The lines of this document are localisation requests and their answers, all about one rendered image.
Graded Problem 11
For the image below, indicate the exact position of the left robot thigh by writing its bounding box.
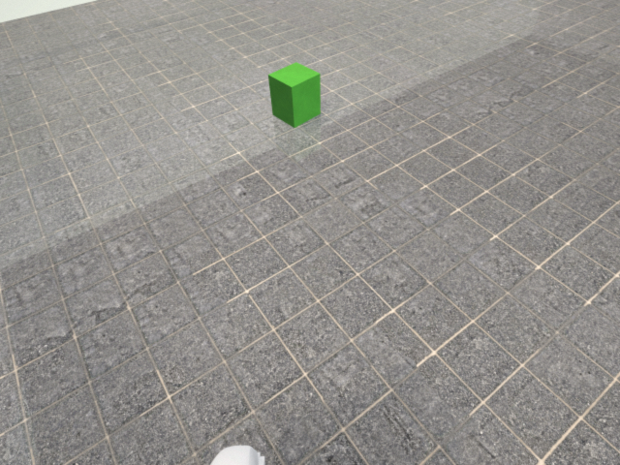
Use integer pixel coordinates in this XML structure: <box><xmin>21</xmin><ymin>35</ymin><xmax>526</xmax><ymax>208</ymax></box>
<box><xmin>210</xmin><ymin>446</ymin><xmax>265</xmax><ymax>465</ymax></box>

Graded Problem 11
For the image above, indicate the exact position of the carton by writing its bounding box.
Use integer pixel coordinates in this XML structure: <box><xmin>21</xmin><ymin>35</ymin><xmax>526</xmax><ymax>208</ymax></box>
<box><xmin>268</xmin><ymin>62</ymin><xmax>321</xmax><ymax>128</ymax></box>

